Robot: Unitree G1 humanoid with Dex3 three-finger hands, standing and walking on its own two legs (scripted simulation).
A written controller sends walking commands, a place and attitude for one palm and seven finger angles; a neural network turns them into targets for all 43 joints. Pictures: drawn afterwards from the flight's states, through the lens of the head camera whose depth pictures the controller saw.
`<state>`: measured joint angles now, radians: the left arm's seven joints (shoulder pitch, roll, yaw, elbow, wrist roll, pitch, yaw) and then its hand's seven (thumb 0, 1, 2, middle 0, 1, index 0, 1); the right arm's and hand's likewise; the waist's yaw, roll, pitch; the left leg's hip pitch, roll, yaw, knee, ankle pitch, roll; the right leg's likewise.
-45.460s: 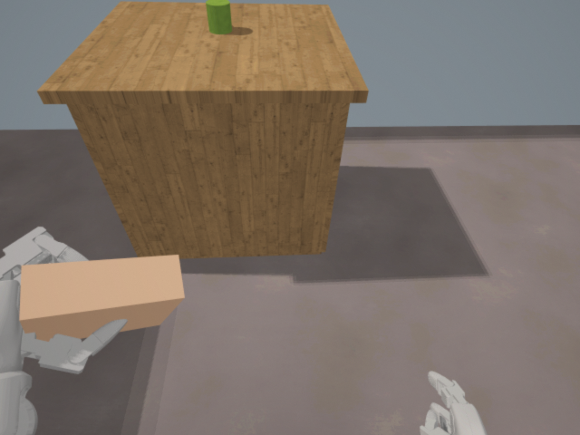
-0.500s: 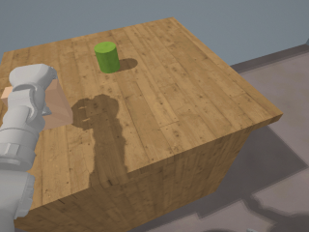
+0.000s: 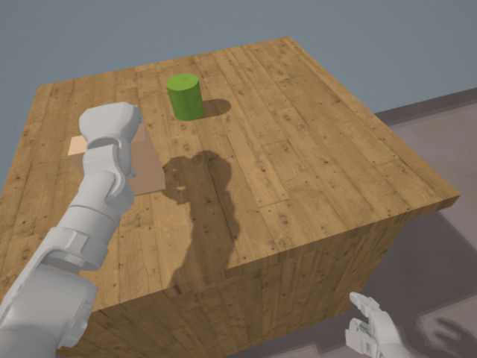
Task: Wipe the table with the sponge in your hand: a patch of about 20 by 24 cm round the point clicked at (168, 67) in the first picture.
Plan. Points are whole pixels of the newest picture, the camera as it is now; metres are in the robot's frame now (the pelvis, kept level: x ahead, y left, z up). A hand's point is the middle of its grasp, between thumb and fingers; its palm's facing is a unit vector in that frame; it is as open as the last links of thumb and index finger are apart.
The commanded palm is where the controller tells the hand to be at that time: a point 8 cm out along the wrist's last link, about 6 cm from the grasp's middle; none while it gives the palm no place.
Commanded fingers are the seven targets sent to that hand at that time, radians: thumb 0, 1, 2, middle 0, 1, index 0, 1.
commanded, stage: slide across to the middle lane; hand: left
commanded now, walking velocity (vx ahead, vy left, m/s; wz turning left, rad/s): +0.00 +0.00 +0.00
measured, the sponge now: (126, 173) +0.40 +0.26 +0.09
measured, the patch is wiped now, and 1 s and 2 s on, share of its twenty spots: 0.60 0.60 0.75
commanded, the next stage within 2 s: wipe back along the middle lane in 0.04 s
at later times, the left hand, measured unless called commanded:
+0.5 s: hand (137, 153) +0.40 +0.22 +0.15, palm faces +0.04 -0.01 -1.00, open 9.1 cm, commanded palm +0.36 +0.22 +0.18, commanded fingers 0.00 0.10 1.30 -1.20 -1.60 -1.20 -1.60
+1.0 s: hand (134, 174) +0.35 +0.21 +0.15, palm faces +0.10 -0.02 -1.00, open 9.1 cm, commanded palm +0.31 +0.19 +0.17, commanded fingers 0.00 0.10 1.30 -1.20 -1.60 -1.20 -1.60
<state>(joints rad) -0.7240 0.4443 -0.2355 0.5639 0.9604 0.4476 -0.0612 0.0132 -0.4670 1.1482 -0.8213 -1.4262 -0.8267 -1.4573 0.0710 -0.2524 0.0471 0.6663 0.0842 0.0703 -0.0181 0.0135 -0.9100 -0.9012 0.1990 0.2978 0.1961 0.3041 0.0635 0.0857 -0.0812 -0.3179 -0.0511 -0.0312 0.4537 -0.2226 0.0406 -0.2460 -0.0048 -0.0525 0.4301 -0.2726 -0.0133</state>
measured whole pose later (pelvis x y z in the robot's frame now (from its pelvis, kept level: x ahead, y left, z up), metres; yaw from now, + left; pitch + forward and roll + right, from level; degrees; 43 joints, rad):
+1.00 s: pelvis -0.01 -0.02 +0.00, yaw -2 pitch +2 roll +0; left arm -0.43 0.42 -0.25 0.23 0.96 0.57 -0.05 0.04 -0.42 1.13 -0.76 -1.50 -0.79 -1.50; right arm 0.07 -0.28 0.05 0.64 0.11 0.13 -0.02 0.02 -0.91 -0.90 0.20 0.30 0.19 0.30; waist 0.07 0.11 -0.10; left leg -0.27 -0.02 -0.01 0.47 -0.24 0.02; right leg -0.22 0.02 -0.03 0.47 -0.29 -0.03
